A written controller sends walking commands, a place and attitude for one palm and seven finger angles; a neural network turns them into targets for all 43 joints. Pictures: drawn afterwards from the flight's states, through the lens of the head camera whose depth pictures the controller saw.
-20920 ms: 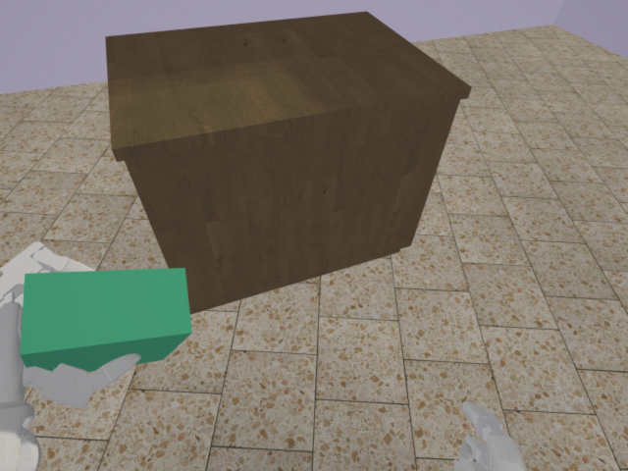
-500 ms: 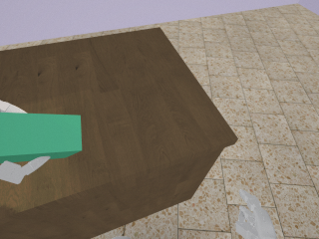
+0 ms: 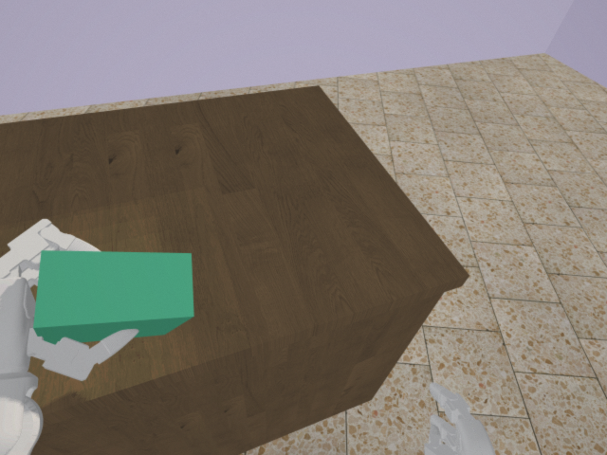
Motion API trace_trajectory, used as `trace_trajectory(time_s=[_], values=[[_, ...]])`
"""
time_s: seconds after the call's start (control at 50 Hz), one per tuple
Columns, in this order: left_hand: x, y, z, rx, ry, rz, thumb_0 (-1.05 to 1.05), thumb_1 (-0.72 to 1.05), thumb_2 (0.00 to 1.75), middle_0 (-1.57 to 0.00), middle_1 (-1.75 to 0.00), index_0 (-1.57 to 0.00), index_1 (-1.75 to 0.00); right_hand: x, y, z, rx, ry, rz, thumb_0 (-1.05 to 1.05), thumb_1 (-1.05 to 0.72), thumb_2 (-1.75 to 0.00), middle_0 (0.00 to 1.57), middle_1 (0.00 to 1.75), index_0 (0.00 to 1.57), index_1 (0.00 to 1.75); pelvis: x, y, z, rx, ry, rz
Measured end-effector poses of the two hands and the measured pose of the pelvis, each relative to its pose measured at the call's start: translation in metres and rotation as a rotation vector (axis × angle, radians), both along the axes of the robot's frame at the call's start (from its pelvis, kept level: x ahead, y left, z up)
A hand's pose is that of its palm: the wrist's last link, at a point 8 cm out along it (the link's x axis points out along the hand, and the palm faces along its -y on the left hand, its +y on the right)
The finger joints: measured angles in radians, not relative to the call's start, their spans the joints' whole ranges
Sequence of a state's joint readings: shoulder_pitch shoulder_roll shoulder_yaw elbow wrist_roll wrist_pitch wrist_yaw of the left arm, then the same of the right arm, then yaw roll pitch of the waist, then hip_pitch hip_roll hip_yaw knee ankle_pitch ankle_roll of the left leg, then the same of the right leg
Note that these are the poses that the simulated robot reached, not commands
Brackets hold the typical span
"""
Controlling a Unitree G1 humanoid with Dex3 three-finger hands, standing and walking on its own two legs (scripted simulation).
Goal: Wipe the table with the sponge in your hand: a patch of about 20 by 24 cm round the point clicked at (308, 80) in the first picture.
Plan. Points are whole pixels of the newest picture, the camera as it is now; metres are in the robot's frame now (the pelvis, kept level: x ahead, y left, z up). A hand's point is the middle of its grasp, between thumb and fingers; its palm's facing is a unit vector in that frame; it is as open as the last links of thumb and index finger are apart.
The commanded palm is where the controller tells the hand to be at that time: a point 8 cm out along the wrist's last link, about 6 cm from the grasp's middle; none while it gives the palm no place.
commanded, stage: come to a stop and stand still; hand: left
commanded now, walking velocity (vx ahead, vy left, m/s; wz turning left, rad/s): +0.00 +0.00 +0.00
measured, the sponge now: (136, 299) +0.24 +0.21 +0.13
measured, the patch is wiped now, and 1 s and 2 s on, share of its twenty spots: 0.00 0.00 0.00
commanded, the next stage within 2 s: look again from close up in 0.68 s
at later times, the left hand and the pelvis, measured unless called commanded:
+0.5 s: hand (89, 274) +0.24 +0.25 +0.16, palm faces +0.36 -0.85 -0.38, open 10.1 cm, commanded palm +0.18 +0.28 +0.18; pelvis +0.03 +0.00 +0.00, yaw +0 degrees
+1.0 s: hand (97, 273) +0.24 +0.24 +0.16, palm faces +0.37 -0.85 -0.38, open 10.1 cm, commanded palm +0.19 +0.27 +0.18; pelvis +0.03 -0.01 +0.01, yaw +0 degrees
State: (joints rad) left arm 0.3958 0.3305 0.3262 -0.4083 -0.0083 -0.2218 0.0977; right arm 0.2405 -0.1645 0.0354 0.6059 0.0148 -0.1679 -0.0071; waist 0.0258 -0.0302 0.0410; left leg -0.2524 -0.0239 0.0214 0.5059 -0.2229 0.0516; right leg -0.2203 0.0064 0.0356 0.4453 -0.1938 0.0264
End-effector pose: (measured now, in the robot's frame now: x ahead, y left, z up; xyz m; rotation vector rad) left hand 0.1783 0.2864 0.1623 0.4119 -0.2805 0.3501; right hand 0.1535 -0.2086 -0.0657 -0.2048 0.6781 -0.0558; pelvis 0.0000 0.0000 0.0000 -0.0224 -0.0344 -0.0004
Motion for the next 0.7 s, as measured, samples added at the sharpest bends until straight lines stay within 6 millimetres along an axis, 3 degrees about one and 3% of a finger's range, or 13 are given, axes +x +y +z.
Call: trace_trajectory(time_s=[0.22, 0.34, 0.7], values=[[0.013, 0.009, 0.017, 0.053, -0.043, -0.009, -0.01, -0.50, 1.04, -0.72, -1.32, -0.75, -1.33, 0.028, -0.001, 0.010, -0.035, -0.017, 0.014, 0.02, -0.90, -0.90, 0.20, 0.30, 0.21, 0.30, 0.013, 0.004, 0.003, -0.005, 0.015, 0.005], [0.021, 0.006, 0.013, 0.046, -0.002, -0.019, -0.01, -0.50, 1.04, -0.72, -1.32, -0.75, -1.33, 0.040, -0.007, 0.011, -0.037, -0.017, -0.005, 0.02, -0.90, -0.90, 0.20, 0.30, 0.21, 0.30, 0.021, 0.005, 0.004, -0.001, 0.022, 0.003], [0.026, -0.001, 0.010, 0.028, 0.040, 0.008, -0.01, -0.50, 1.04, -0.72, -1.32, -0.75, -1.33, 0.047, -0.014, 0.007, -0.031, 0.009, -0.022, 0.02, -0.90, -0.90, 0.20, 0.30, 0.21, 0.30, 0.030, -0.004, 0.006, -0.002, 0.027, 0.004]])
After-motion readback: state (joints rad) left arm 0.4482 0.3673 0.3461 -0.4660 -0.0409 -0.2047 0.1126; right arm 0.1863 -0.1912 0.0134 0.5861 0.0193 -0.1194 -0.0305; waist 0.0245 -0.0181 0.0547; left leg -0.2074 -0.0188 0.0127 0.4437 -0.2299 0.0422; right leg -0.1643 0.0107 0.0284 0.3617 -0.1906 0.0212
